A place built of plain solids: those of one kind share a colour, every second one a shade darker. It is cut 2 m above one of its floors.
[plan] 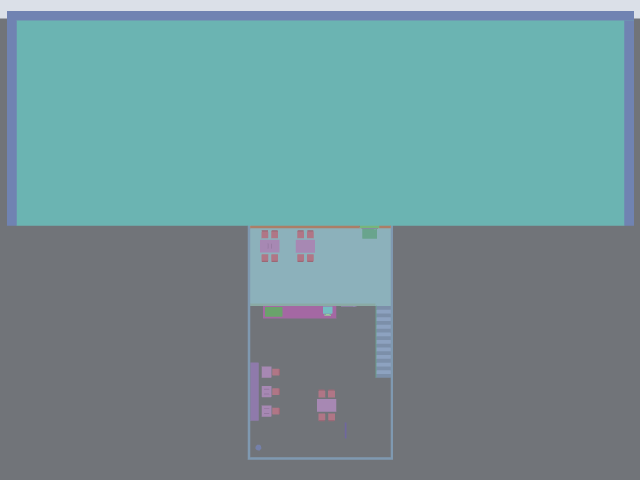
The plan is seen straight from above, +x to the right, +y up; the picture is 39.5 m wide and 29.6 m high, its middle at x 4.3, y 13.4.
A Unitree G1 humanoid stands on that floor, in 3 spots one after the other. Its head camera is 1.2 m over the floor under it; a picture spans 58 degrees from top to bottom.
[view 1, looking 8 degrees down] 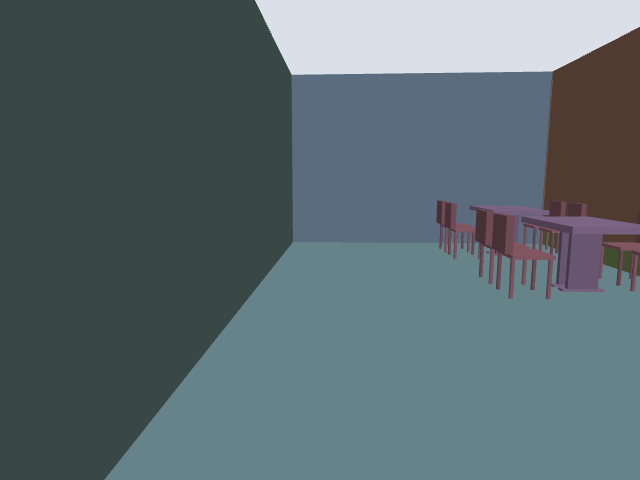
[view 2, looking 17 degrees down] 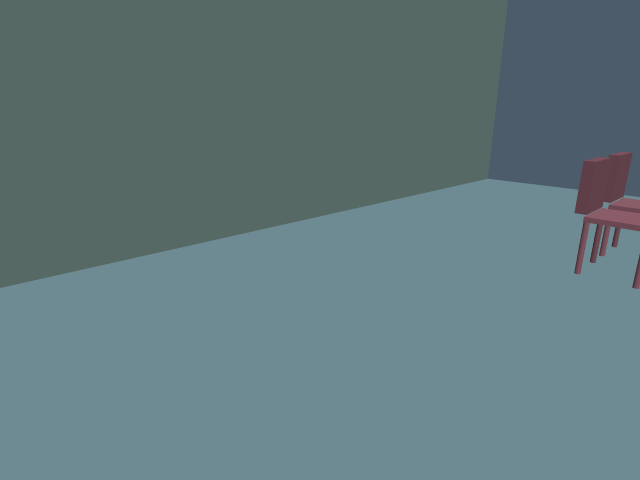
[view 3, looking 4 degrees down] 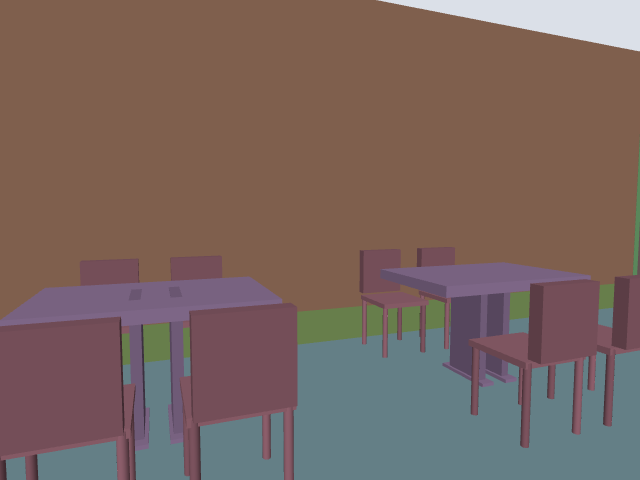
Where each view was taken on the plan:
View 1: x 8.22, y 10.43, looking -177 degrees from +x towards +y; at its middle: wall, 8.31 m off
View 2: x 7.36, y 13.03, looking -133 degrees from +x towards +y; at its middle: upper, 4.10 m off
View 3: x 1.20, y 10.53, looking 69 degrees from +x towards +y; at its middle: window_wall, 3.87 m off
